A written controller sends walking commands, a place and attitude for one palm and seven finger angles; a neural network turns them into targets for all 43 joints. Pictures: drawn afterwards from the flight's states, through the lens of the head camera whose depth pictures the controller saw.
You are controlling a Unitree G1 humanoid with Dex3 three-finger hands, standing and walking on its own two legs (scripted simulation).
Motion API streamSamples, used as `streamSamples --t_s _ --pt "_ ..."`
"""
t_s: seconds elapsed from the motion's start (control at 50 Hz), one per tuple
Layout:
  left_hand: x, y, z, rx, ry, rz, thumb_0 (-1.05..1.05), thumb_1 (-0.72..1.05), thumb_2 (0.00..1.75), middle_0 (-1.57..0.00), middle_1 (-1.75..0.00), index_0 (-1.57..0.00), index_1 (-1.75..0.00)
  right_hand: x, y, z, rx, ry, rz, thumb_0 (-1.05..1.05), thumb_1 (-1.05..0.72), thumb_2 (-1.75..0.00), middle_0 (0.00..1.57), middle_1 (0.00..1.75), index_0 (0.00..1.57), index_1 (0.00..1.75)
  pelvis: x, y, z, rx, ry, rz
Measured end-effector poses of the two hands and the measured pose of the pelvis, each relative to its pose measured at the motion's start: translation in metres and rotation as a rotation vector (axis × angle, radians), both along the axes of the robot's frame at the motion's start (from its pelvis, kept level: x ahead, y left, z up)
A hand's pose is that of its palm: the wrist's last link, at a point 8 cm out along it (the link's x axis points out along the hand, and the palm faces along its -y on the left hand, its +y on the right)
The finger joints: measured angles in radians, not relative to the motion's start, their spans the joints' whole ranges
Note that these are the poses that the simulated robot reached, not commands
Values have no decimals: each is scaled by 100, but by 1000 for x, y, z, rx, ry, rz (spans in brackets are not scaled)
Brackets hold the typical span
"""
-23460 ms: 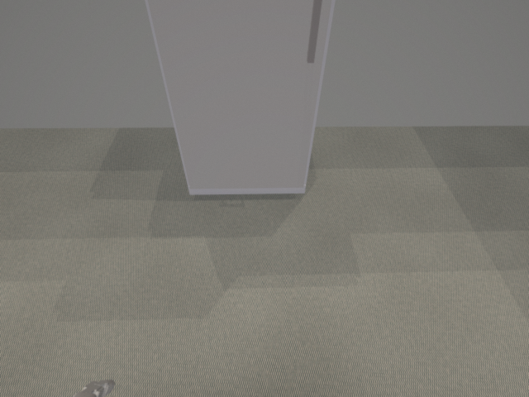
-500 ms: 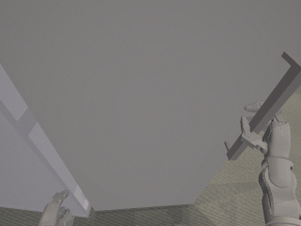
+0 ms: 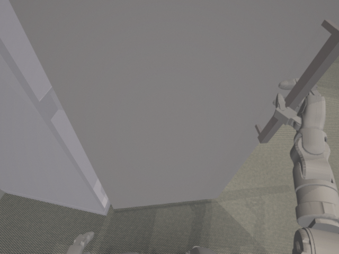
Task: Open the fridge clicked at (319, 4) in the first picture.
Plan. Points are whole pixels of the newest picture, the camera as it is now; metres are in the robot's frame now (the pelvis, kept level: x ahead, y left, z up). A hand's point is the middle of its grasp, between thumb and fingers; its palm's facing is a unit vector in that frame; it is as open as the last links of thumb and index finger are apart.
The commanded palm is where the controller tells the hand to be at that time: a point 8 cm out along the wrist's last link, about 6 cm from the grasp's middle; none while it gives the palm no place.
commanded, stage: stop walking and hold the door back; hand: right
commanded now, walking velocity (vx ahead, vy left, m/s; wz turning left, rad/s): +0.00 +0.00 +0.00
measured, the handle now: (288, 94) +0.46 -0.22 +0.16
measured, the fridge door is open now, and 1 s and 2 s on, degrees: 72 78 72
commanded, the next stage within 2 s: loosen the grip on the handle in 0.48 s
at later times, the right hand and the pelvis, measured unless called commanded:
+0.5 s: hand (288, 128) +0.37 -0.21 +0.14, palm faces +0.17 +0.97 -0.15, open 5.7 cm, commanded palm +0.36 -0.25 +0.13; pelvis +0.03 -0.04 +0.00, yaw +4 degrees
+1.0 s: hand (288, 132) +0.36 -0.21 +0.14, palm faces +0.19 +0.97 -0.17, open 12.8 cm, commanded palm +0.33 -0.26 +0.14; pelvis -0.02 -0.01 -0.01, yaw +4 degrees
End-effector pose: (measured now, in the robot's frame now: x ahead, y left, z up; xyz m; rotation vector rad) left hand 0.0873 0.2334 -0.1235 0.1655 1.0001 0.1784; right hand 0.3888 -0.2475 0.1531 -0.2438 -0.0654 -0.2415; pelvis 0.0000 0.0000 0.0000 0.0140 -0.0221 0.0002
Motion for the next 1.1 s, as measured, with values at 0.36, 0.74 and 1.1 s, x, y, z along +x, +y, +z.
streamSamples --t_s 0.36,0.74,1.1 --pt "58 -12 54 114 -208 48 1 91 89 -20 -30 -20 -30 -21 -8 -10 55 -153 135 -3 -70 -76 45 140 36 141 29 -37 4 2 15 70" --pt "73 -33 57 16 -348 -81 1 90 89 -21 -30 -20 -30 -54 -18 -6 132 -100 86 -3 -47 -71 51 143 41 139 -3 -25 2 -12 -2 39" --pt "-21 32 22 121 -163 55 1 91 89 -20 -30 -20 -30 -56 -13 -14 25 -170 108 0 48 -24 43 132 32 126 -17 -5 -12 -17 38 97"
